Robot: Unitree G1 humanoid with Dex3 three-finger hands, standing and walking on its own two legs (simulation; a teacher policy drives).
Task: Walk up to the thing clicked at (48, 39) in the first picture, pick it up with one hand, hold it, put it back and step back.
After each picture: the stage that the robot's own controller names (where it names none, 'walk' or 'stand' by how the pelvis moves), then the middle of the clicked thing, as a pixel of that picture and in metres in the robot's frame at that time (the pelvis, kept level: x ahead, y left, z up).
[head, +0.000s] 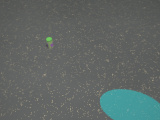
stand; (49, 42) +1.34 +0.41 -0.72
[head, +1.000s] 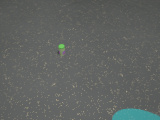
walk; (61, 50) +1.24 +0.20 -0.70
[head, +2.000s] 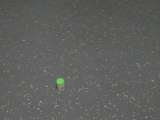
walk; (60, 84) +0.76 +0.18 -0.71
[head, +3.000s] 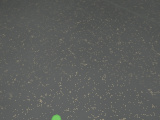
stand; out of the picture +0.42 +0.22 -0.71
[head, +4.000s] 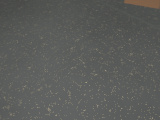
stand; out of the picture +0.37 +0.19 -0.72
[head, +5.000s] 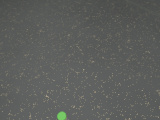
walk; (62, 118) +0.40 +0.20 -0.71
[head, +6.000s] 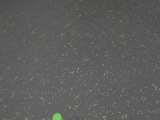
walk; (58, 119) +0.38 +0.26 -0.70
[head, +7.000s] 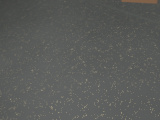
walk; out of the picture +0.44 +0.27 -0.71
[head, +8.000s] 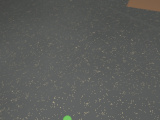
stand; out of the picture +0.49 +0.18 -0.72
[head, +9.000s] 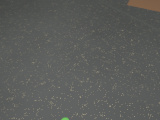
stand; out of the picture +0.45 +0.17 -0.73
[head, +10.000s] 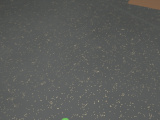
stand; out of the picture +0.44 +0.17 -0.73
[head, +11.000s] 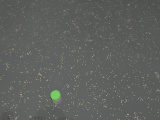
go down; (56, 97) +0.46 +0.18 -0.62
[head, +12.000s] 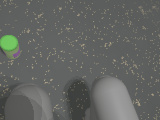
go down; (11, 47) +0.50 +0.25 -0.29
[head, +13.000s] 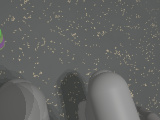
close in; out of the picture +0.49 +0.27 -0.26
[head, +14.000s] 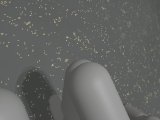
close; out of the picture +0.48 +0.31 -0.23
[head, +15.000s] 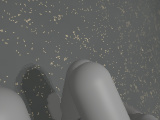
lift; out of the picture +0.47 +0.31 -0.24
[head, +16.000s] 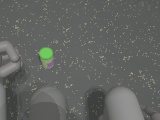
hold; (46, 58) +0.50 +0.19 -0.36
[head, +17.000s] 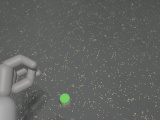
lift; (65, 100) +0.45 +0.14 -0.58
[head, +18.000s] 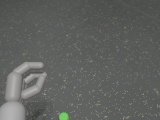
hold; (64, 119) +0.43 +0.15 -0.67
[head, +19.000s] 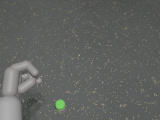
crouch; (60, 106) +0.45 +0.15 -0.65
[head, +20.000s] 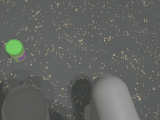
lower; (16, 51) +0.50 +0.21 -0.31
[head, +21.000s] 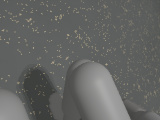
lower; out of the picture +0.46 +0.27 -0.24
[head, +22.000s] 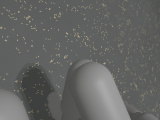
lower; out of the picture +0.46 +0.27 -0.24
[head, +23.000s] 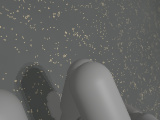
lower; out of the picture +0.46 +0.28 -0.24
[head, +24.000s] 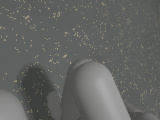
lower; out of the picture +0.46 +0.28 -0.24
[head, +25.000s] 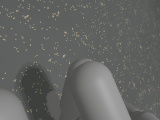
open; out of the picture +0.46 +0.27 -0.24
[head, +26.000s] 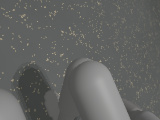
rise; out of the picture +0.40 +0.21 -0.27
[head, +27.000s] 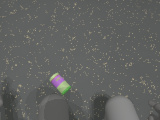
walk; (60, 83) +0.40 +0.14 -0.47
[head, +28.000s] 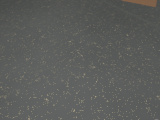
stand; out of the picture +0.32 +0.12 -0.69
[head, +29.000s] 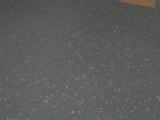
stand; out of the picture +0.31 +0.15 -0.69
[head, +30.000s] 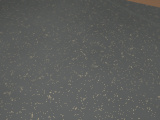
stand; out of the picture +0.31 +0.15 -0.71
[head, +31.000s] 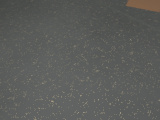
stand; out of the picture +0.30 +0.17 -0.75
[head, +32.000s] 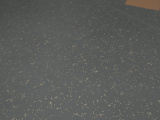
stand; out of the picture +0.25 +0.21 -0.75
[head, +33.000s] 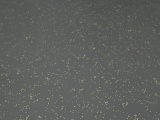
walk; out of the picture +0.26 +0.20 -0.73
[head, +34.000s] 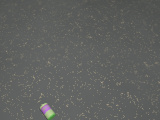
walk; (47, 111) +0.44 +0.25 -0.74
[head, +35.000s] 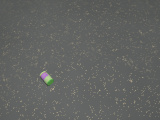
walk; (46, 78) +0.71 +0.39 -0.72
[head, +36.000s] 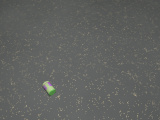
stand; (49, 88) +0.73 +0.34 -0.74
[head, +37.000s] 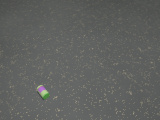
stand; (43, 92) +0.74 +0.40 -0.75
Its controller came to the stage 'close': yes
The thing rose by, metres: 0.01
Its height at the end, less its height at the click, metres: -0.02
